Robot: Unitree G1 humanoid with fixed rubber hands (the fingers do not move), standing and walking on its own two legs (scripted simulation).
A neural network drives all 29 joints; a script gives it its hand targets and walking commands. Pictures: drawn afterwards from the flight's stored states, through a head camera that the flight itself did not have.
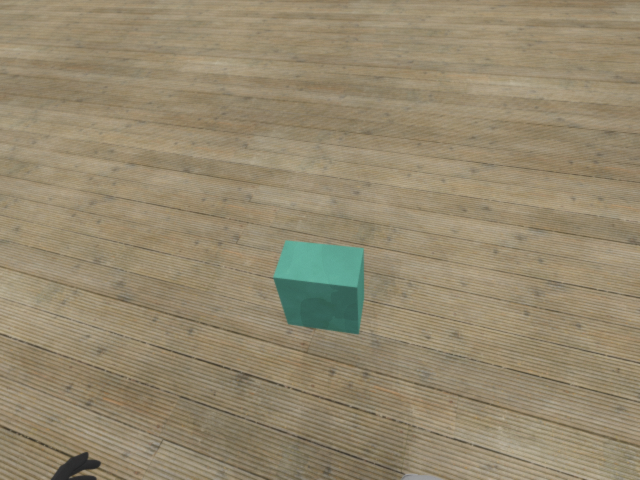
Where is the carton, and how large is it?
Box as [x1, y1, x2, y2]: [273, 240, 363, 333]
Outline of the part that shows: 286,240 273,278 288,323 358,333 363,302 363,248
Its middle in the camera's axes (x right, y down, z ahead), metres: +0.01 +0.18 +1.28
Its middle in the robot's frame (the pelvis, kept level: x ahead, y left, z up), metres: +0.78 +0.02 -0.61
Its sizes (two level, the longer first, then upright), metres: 0.252 0.146 0.291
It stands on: the floor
